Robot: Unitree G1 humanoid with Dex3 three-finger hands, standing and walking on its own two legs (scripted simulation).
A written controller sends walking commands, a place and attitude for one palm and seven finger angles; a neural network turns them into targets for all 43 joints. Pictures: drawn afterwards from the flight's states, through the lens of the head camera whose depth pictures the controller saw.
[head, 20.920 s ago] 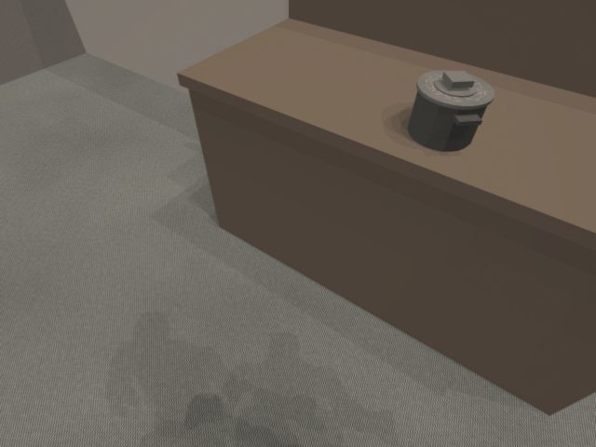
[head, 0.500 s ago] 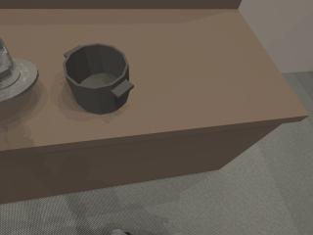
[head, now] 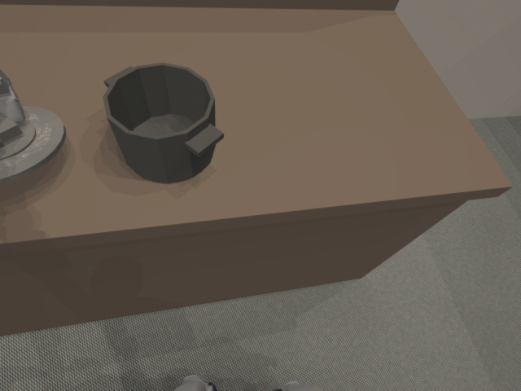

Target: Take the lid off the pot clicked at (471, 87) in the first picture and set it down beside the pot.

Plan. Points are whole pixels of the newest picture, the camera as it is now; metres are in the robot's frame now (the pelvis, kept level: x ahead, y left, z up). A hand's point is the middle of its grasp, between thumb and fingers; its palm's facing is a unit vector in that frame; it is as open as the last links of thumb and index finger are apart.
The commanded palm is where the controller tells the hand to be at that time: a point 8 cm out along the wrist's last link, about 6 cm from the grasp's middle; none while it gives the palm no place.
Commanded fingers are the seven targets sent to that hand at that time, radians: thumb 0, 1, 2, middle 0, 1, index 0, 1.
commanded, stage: lower the lid onto the table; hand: left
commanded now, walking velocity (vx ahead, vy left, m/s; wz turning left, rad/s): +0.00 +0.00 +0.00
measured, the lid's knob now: out of the picture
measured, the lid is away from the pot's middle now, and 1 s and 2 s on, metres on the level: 0.24 0.23 0.24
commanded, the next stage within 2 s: open the fingers wide in 1.10 s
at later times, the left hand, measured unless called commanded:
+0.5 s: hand out of the picture +0.48 +0.33 +0.08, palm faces -0.51 -0.17 -0.84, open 7.8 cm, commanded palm +0.57 +0.32 +0.15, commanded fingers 0.00 0.53 0.98 -0.77 -1.09 -0.81 -1.08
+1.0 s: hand out of the picture +0.49 +0.33 +0.07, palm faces -0.51 -0.16 -0.85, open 5.1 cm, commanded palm +0.58 +0.32 +0.12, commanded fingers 0.00 0.53 0.98 -0.77 -1.09 -0.81 -1.08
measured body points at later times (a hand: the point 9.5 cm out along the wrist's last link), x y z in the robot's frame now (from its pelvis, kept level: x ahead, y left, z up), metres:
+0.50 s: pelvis -0.01 +0.02 -0.01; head +0.10 +0.05 +0.43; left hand +0.51 +0.33 +0.13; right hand -0.06 -0.27 -0.10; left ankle +0.02 +0.07 -0.71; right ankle -0.03 -0.15 -0.71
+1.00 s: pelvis -0.01 +0.01 -0.02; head +0.11 +0.05 +0.41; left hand +0.52 +0.33 +0.12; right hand -0.08 -0.27 -0.11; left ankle +0.02 +0.07 -0.71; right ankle -0.03 -0.15 -0.71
